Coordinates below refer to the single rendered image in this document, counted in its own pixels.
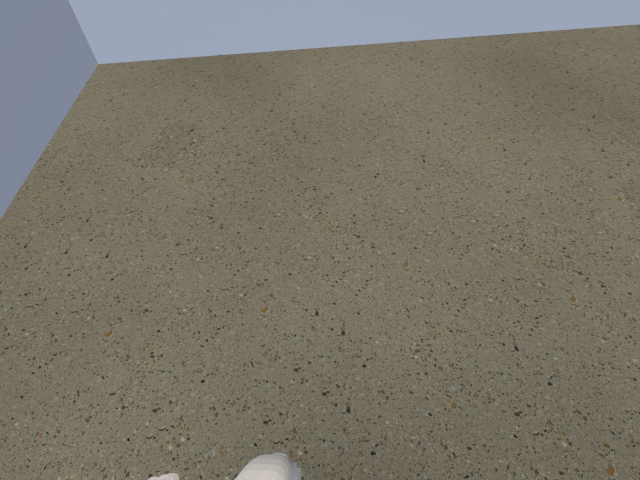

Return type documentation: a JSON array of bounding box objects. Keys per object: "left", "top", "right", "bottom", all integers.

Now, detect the robot left thigh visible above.
[{"left": 234, "top": 454, "right": 301, "bottom": 480}]

